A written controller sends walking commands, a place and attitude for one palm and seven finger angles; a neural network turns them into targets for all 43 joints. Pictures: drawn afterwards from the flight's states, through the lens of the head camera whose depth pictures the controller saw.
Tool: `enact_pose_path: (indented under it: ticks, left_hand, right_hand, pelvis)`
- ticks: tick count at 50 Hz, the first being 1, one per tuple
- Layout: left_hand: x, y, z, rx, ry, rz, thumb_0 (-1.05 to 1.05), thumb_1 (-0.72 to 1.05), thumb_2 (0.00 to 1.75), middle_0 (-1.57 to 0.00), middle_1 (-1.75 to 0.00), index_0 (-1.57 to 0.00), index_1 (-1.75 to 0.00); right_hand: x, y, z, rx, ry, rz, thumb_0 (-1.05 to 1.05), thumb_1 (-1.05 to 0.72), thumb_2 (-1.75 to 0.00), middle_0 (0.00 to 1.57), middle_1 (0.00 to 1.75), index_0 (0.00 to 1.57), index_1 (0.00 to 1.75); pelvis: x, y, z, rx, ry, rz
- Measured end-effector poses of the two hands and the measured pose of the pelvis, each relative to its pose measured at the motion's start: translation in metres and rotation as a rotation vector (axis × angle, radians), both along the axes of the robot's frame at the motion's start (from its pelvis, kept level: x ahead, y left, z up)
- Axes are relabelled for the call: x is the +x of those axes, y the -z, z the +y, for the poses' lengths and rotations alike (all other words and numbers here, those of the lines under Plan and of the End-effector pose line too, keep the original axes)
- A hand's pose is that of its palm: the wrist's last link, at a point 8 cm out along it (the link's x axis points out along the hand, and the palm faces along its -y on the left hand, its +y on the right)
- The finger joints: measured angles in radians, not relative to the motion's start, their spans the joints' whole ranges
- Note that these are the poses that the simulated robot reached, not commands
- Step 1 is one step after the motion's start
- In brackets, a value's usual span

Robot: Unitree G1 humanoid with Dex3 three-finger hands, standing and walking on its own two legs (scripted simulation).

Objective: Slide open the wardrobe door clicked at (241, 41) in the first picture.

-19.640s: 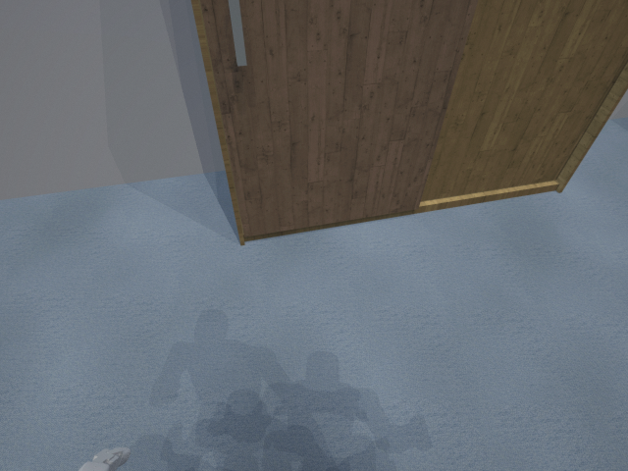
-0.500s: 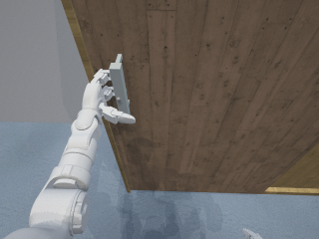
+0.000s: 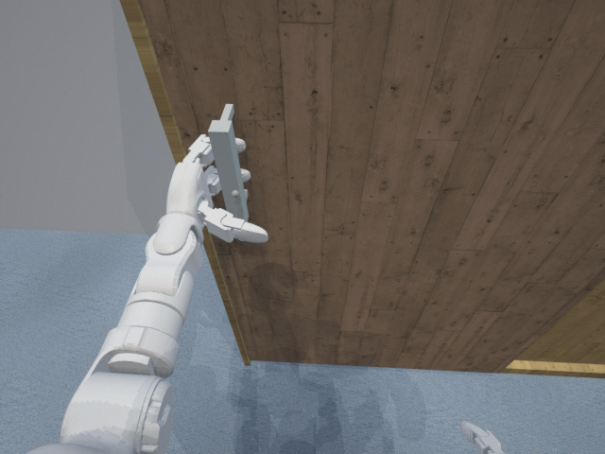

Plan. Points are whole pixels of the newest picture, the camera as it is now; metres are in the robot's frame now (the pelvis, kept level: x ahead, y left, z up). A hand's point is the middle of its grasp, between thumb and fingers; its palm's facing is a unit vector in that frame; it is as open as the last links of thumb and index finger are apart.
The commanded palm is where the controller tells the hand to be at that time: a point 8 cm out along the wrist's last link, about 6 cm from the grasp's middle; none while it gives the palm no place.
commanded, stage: slide the fingers in behind the handle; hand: left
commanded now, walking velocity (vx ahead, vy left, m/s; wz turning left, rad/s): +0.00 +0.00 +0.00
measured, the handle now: (234, 169) +0.48 +0.11 +0.13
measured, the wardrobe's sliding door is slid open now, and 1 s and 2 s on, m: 0.00 0.00 0.00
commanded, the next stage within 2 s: grip the handle and tug to test in 0.44 s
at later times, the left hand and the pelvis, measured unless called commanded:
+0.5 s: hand (237, 191) +0.42 +0.10 +0.13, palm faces -0.04 -1.00 +0.00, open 14.0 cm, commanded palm +0.40 +0.16 +0.13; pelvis +0.00 +0.00 +0.00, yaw +0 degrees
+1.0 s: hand (237, 188) +0.43 +0.10 +0.13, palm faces -0.04 -1.00 +0.00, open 9.2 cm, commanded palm +0.40 +0.15 +0.13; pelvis +0.00 +0.00 +0.00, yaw +0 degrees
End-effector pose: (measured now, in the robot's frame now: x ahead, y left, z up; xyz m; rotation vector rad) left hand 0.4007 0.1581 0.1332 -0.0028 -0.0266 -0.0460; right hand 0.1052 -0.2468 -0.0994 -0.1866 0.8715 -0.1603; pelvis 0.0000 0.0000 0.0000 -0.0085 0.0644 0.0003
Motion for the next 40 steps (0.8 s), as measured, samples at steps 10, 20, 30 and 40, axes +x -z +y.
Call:
enact_pose_path:
  ticks: [10,20,30,40]
  left_hand:
    - [0.006,0.0,-0.007,0.006,-0.002,0.039,-0.01,-0.5,0.3,-0.3,-1.2,-0.3,-1.2]
    - [0.006,-0.003,-0.004,0.009,-0.008,-0.015,-0.02,-0.5,0.3,-0.3,-1.2,-0.3,-1.2]
    - [0.003,0.002,0.001,0.001,-0.005,0.013,-0.02,-0.5,0.3,-0.3,-1.2,-0.3,-1.2]
    - [0.001,0.0,-0.002,0.01,0.008,0.011,-0.01,-0.25,0.4,-0.33,-1.23,-0.33,-1.24]
  right_hand:
    - [-0.009,0.004,0.002,0.018,0.01,0.025,0.01,-0.9,-0.89,0.2,0.3,0.2,0.3]
    - [-0.023,0.008,-0.001,0.018,0.026,0.067,0.01,-0.9,-0.89,0.2,0.3,0.2,0.3]
    - [-0.017,0.004,-0.003,0.007,0.031,0.051,0.01,-0.9,-0.89,0.2,0.3,0.2,0.3]
    - [-0.004,0.001,0.005,0.013,0.009,0.019,0.01,-0.9,-0.89,0.2,0.3,0.2,0.3]
  pelvis:
    - [0.0,-0.001,-0.002,0.003,0.002,0.0]
    - [0.003,-0.001,-0.002,0.005,0.009,0.007]
    - [0.004,-0.002,0.0,0.001,0.008,-0.002]
    - [0.003,-0.001,0.003,0.0,0.002,-0.005]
